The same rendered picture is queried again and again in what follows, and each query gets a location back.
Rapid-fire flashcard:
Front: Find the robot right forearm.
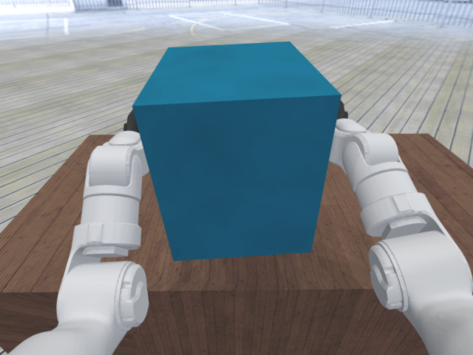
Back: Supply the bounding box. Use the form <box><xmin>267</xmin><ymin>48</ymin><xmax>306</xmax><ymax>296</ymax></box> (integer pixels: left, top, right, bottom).
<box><xmin>329</xmin><ymin>118</ymin><xmax>473</xmax><ymax>293</ymax></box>

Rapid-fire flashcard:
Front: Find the right robot upper arm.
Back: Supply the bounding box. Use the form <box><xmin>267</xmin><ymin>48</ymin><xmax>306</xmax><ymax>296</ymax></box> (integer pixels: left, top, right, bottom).
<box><xmin>369</xmin><ymin>231</ymin><xmax>473</xmax><ymax>355</ymax></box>

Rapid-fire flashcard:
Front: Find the left robot hand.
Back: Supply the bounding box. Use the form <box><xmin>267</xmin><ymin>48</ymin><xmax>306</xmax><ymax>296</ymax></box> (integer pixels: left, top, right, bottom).
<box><xmin>123</xmin><ymin>110</ymin><xmax>139</xmax><ymax>133</ymax></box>

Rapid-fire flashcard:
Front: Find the carton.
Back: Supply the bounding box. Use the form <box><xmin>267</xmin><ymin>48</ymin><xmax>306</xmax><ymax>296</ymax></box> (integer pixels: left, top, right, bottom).
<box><xmin>132</xmin><ymin>41</ymin><xmax>341</xmax><ymax>261</ymax></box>

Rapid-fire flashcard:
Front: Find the pedestal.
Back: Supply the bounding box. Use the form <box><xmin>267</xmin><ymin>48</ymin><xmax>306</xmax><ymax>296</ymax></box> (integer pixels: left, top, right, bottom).
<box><xmin>0</xmin><ymin>133</ymin><xmax>473</xmax><ymax>355</ymax></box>

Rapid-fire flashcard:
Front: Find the right robot hand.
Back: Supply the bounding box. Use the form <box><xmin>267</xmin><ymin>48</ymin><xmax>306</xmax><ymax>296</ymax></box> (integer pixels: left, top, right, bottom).
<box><xmin>337</xmin><ymin>101</ymin><xmax>348</xmax><ymax>120</ymax></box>

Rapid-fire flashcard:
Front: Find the left robot upper arm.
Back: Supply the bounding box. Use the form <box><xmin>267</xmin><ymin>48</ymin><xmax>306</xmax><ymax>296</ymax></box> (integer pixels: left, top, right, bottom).
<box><xmin>8</xmin><ymin>261</ymin><xmax>149</xmax><ymax>355</ymax></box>

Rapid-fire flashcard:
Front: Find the robot left forearm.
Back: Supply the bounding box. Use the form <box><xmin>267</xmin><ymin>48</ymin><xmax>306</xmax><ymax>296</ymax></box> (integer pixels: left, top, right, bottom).
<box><xmin>56</xmin><ymin>131</ymin><xmax>149</xmax><ymax>318</ymax></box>

